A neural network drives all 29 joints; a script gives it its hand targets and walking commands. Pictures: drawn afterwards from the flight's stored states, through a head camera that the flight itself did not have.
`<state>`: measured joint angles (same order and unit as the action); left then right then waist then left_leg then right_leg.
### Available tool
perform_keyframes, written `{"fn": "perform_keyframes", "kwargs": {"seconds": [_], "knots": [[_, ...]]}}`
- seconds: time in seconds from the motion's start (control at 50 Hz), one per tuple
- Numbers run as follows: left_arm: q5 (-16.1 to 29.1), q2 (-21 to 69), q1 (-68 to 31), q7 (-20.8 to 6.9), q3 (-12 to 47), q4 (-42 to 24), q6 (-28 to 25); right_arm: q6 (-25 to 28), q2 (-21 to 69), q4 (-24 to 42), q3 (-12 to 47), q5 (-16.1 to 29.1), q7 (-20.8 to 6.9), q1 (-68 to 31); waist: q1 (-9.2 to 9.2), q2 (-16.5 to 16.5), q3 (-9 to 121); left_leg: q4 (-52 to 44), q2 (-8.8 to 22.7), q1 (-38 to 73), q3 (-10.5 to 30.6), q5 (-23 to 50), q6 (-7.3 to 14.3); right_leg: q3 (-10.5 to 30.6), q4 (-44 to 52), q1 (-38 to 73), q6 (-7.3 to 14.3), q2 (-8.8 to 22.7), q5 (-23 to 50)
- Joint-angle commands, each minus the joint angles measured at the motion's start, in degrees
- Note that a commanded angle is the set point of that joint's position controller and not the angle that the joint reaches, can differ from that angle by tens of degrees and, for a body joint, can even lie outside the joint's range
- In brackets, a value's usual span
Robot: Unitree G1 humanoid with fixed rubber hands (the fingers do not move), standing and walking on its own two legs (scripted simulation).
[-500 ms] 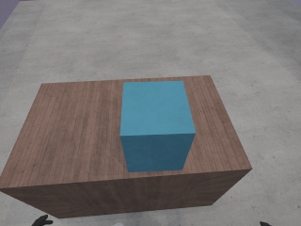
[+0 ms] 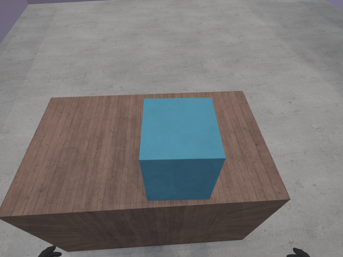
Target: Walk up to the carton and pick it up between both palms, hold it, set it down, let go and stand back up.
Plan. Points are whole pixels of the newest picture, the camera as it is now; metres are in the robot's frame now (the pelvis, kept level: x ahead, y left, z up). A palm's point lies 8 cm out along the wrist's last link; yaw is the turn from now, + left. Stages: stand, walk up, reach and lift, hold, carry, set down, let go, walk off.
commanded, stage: walk up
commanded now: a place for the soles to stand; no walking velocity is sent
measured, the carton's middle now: (178, 151) +0.42 -0.02 -0.06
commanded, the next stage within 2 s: stand in 0.02 s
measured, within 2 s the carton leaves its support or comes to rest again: neither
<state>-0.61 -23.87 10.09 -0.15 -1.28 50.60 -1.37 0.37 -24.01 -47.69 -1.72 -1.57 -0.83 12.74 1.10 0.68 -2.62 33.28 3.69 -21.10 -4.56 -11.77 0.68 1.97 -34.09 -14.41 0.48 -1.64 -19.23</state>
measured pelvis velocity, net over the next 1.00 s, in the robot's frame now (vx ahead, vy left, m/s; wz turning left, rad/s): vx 0.01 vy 0.01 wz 0.00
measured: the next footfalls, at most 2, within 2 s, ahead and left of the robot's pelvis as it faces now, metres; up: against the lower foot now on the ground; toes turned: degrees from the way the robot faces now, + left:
none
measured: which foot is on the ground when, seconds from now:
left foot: down 0.00-1.00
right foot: down 0.00-1.00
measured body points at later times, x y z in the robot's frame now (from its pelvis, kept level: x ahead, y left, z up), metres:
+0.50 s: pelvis +0.01 +0.00 +0.00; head +0.02 +0.00 +0.45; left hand +0.12 +0.32 -0.10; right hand +0.10 -0.32 -0.10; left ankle +0.06 +0.12 -0.73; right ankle -0.01 -0.12 -0.73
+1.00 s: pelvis +0.01 +0.01 +0.00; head +0.05 +0.03 +0.45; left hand +0.22 +0.26 -0.09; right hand +0.15 -0.29 -0.08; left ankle +0.06 +0.12 -0.73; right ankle -0.01 -0.12 -0.73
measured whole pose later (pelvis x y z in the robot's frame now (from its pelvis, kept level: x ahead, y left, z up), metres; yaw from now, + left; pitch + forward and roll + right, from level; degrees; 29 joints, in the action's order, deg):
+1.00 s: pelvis +0.01 +0.01 +0.00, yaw +0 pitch -1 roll -1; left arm -4.3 -16.5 4.9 1.2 -1.6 25.5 20.5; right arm 12.4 -19.8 -49.9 -3.9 -2.4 -4.7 7.6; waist 2.2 -1.7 -5.6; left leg 34.7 3.6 -18.5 -4.6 -14.7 -0.3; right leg 1.9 -32.4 -11.3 -0.3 -1.4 -19.7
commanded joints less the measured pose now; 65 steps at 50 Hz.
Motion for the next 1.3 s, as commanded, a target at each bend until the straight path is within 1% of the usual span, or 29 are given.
{"fn": "perform_keyframes", "kwargs": {"seconds": [0.0,0.06,0.08,0.1,0.12,0.16,0.18,0.2,0.26,0.32,0.34,0.38,0.5,0.52,0.56,0.58,0.62,0.68,0.72,0.82,0.92,0.96,1.02,1.06,1.12,1.2,1.22,1.26,1.28], "knots": [[0.19,-11.13,-1.53,-0.01,-1.60,-1.64,-1.53,2.63,-10.88,0.16,-2.17,0.98,0.24,-5.30,0.18,-0.67,7.31,-6.50,6.12,11.96,6.99,0.92,2.26,8.92,7.20,-3.13,3.19,6.52,13.88],[0.21,-9.94,-0.78,-0.07,-1.22,-0.78,-1.16,2.73,-11.44,0.00,-2.15,0.73,0.54,-4.81,0.43,2.49,8.83,-8.88,8.14,12.54,9.30,-1.96,2.98,6.63,6.08,-3.35,3.10,5.99,10.58],[-0.03,-10.15,-0.95,-0.18,-1.72,-0.86,-1.20,2.86,-11.59,-0.20,-2.30,1.06,0.56,-4.47,0.00,-1.46,9.14,-8.25,9.40,10.95,10.12,0.92,3.72,6.59,6.05,-0.84,2.55,5.33,11.09],[0.04,-10.45,0.09,0.05,-1.50,-0.11,-1.05,2.55,-12.02,-0.31,-2.23,0.78,0.59,-4.80,-0.79,0.27,8.82,-6.42,8.97,10.84,8.08,5.07,3.50,6.39,5.60,-0.32,2.95,5.81,12.52],[-0.16,-10.70,0.58,0.18,-1.70,-0.13,-1.40,2.16,-10.73,0.09,-1.94,1.33,0.55,-5.61,-0.61,-0.98,6.80,-4.29,6.99,10.37,6.43,4.97,2.59,8.48,9.54,-1.79,2.03,7.73,14.41],[-0.28,-11.62,-1.98,0.15,-1.48,-0.75,-1.67,2.17,-10.30,0.56,-1.89,1.62,0.34,-6.22,0.44,-2.69,6.87,-3.51,4.56,11.64,4.99,1.04,1.75,11.31,9.76,-3.95,3.50,8.36,17.54],[-0.15,-11.32,-2.70,0.20,-1.48,-1.45,-1.74,2.10,-9.70,-0.06,-1.93,1.26,0.44,-4.81,1.17,-0.21,8.18,-5.06,4.97,12.57,4.87,2.52,1.51,10.02,9.07,-3.40,3.64,8.32,17.17],[-0.08,-11.13,-2.25,0.02,-1.52,-1.40,-1.70,2.18,-10.10,0.36,-2.17,1.39,0.41,-3.88,0.76,-2.56,9.87,-5.10,5.20,14.18,4.95,1.81,1.92,9.74,8.20,-2.64,3.37,7.84,17.25],[0.38,-10.48,-1.36,0.06,-1.40,-1.30,-1.11,2.57,-12.21,-0.75,-2.44,1.07,0.53,-4.41,0.32,1.36,9.83,-6.75,7.05,14.33,6.95,4.02,2.84,7.30,6.36,-2.20,2.82,5.95,14.33],[0.10,-11.05,-0.34,0.09,-1.62,-1.10,-1.09,2.53,-12.55,-0.69,-2.49,1.12,0.56,-4.11,-0.84,0.29,9.94,-5.94,8.38,12.25,7.28,9.25,3.11,6.04,5.12,1.59,2.93,5.83,17.35],[-0.04,-10.42,-0.13,0.20,-1.73,-2.10,-1.13,2.56,-11.32,0.30,-2.21,0.67,0.73,-6.48,-0.86,1.09,9.92,-5.24,7.76,11.65,6.32,8.17,3.26,6.67,6.57,-0.32,3.34,6.55,16.35],[-0.01,-10.55,-1.60,0.11,-1.54,-1.77,-1.08,2.40,-10.27,0.74,-2.01,1.24,0.55,-4.54,0.00,-1.70,8.08,-5.67,5.54,11.84,5.92,3.47,2.32,8.52,8.32,-1.43,3.47,6.94,12.19],[0.33,-9.69,-0.73,-0.11,-1.05,-1.55,-1.07,2.25,-11.49,-1.09,-2.29,0.96,0.71,-4.86,0.41,0.69,8.13,-9.30,7.14,14.55,7.11,-2.03,2.17,8.24,10.26,-4.42,3.05,6.39,8.68],[-3.94,-8.50,-20.83,0.75,-5.10,-14.33,10.07,10.22,1.13,-7.69,-8.24,-6.85,-0.98,-20.61,0.51,-2.53,-2.31,0.44,-1.78,7.49,-2.64,-13.34,-2.75,-4.49,5.16,-16.88,2.55,3.05,-8.11],[-2.16,-5.79,-18.27,1.05,-2.51,-19.97,19.87,11.75,-5.83,-4.31,-8.09,-4.52,-2.83,-13.86,2.37,-11.31,-1.95,13.31,-2.56,25.03,1.37,-11.59,-1.40,-1.02,5.49,-36.88,6.84,6.64,-17.16],[-2.88,-5.10,-17.02,0.38,-2.11,-22.63,22.46,12.37,-5.55,-3.09,-7.44,-2.14,-2.35,-11.55,2.36,-11.43,-1.59,16.68,-3.09,34.20,2.73,-7.57,-1.90,0.33,7.69,-43.07,8.42,8.90,-19.38],[-4.95,-7.39,-17.19,0.25,-3.20,-29.03,26.31,11.86,-5.97,-2.25,-9.35,-1.05,-1.39,-8.23,3.88,-6.25,4.51,17.35,-2.74,37.73,3.24,-3.65,-3.49,-1.51,6.84,-41.50,7.92,8.90,-13.26],[-5.94,-4.97,-14.12,1.39,-2.28,-32.80,27.33,12.82,-7.70,0.76,-11.36,-0.62,-1.82,-10.49,1.84,0.96,2.81,7.75,-0.69,28.77,4.00,-4.93,-4.14,-7.26,4.36,-29.10,6.04,5.30,0.58],[-6.95,-3.47,-11.60,2.03,-2.34,-32.75,27.33,12.61,-8.89,0.83,-12.75,-0.67,-2.36,-11.49,0.81,7.04,5.11,3.83,0.11,20.51,3.49,0.98,-4.24,-8.80,1.35,-16.56,4.04,1.78,9.69],[-5.55,-0.70,-7.69,2.91,-3.95,-32.77,24.41,12.96,-8.50,8.20,-10.65,1.07,-4.00,-10.99,-1.18,0.32,7.43,-0.28,-0.97,22.71,4.06,4.70,-2.98,-6.92,5.07,-11.39,2.70,0.19,14.31],[-2.60,1.68,-5.25,2.59,-4.00,-31.56,20.59,15.08,-6.48,7.77,-10.30,1.80,-3.85,-7.78,0.25,-3.74,10.52,-3.24,-1.56,26.42,3.36,9.23,-2.27,-5.86,7.76,-8.50,1.16,-0.73,20.63],[-1.69,2.03,-4.31,2.36,-3.17,-33.21,18.16,16.37,-5.48,8.12,-9.50,2.41,-3.86,-6.38,-0.01,-3.63,11.97,-4.06,-1.97,29.27,2.82,10.53,-2.14,-5.76,9.26,-7.39,0.48,-0.77,22.55],[-1.81,3.11,-2.51,2.55,-3.66,-35.60,14.88,17.99,-3.44,5.63,-8.23,3.41,-3.54,-3.47,0.50,0.22,13.41,-4.93,-1.95,31.80,2.20,16.12,-2.97,-5.13,10.38,-4.93,0.86,-0.62,26.56],[-1.13,3.13,-2.06,2.51,-3.43,-36.03,12.76,19.07,-1.70,4.87,-8.03,3.02,-3.34,-3.00,0.22,0.56,13.05,-6.69,-1.75,32.02,2.30,14.08,-3.05,-4.73,12.53,-4.48,0.89,-0.45,23.44],[-0.41,1.19,-4.62,1.87,-4.08,-34.14,10.42,19.55,0.66,5.06,-7.43,1.59,-1.63,-4.27,0.08,-0.21,8.61,-8.67,-3.05,28.64,0.35,9.51,-1.96,-3.01,14.00,-3.17,0.20,0.57,20.89],[1.08,0.34,-4.81,1.14,-5.16,-34.27,6.33,21.28,3.66,9.90,-5.75,2.21,0.18,-3.11,-1.34,-0.74,9.75,-10.16,-4.04,27.05,-0.56,10.18,-1.61,-1.21,14.83,1.12,-1.09,1.75,25.32],[2.22,-0.35,-2.87,0.58,-5.62,-30.27,5.53,21.21,4.06,9.19,-5.33,1.83,0.76,-1.76,-0.62,-4.39,7.54,-10.98,-4.43,26.25,-0.54,8.97,-0.94,-0.72,15.77,1.98,-1.93,1.93,25.91],[2.13,-0.07,-2.65,-0.03,-5.80,-29.47,3.52,21.62,6.70,9.89,-4.61,1.60,1.33,-1.18,-2.33,-3.71,5.45,-12.05,-4.07,25.48,-0.66,6.76,-0.96,-0.20,16.45,2.59,-2.00,2.81,23.36],[2.02,0.33,-2.85,0.06,-4.83,-28.42,3.65,21.39,6.05,7.81,-4.80,1.61,1.60,-2.05,-0.97,-1.90,6.05,-11.59,-4.28,26.61,-1.08,7.20,-1.56,-0.64,16.50,1.49,-1.69,1.81,21.86]]}}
